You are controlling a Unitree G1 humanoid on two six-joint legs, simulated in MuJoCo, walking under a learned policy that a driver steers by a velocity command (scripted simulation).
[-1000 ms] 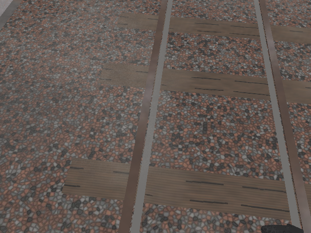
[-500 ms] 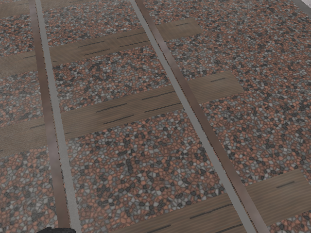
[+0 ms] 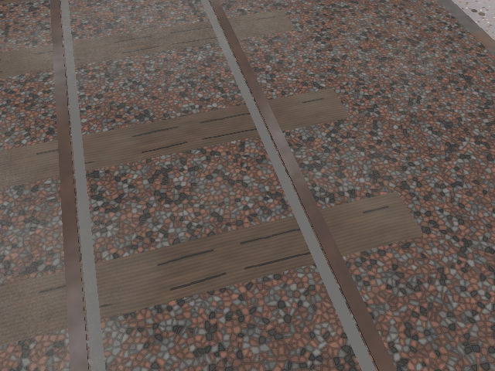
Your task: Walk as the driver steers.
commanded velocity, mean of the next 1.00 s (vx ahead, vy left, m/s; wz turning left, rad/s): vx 0.50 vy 0.00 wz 0.53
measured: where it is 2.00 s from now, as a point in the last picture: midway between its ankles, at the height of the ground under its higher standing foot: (144, 194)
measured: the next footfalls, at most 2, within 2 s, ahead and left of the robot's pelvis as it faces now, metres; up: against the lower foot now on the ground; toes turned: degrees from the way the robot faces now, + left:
right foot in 0.50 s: +0.47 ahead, -0.05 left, +0.00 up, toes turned +19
left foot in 1.04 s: +0.62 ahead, +0.27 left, +0.00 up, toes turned +39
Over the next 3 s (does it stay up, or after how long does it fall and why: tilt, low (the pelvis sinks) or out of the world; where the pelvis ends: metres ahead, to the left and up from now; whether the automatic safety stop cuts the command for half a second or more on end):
stays up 1.49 0.41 0.02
